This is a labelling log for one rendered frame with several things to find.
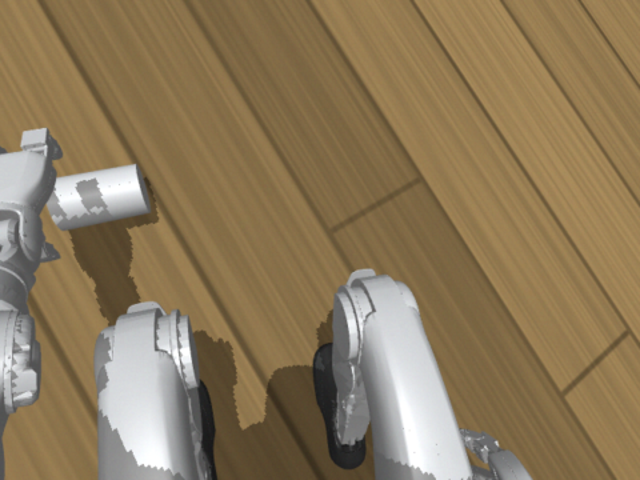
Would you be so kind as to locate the right robot foot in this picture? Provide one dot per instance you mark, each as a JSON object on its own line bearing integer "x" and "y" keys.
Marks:
{"x": 344, "y": 456}

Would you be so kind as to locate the left robot arm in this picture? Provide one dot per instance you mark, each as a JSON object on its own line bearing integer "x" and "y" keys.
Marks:
{"x": 20, "y": 355}

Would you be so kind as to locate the left robot hand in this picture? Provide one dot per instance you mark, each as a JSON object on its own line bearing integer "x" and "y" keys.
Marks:
{"x": 28, "y": 177}

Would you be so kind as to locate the right robot hand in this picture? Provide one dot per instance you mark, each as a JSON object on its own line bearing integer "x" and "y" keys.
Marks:
{"x": 503, "y": 464}

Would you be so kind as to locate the left robot foot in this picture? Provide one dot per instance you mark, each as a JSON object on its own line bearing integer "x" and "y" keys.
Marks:
{"x": 208, "y": 431}

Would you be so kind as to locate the can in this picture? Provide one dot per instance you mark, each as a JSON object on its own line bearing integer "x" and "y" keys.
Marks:
{"x": 96, "y": 197}

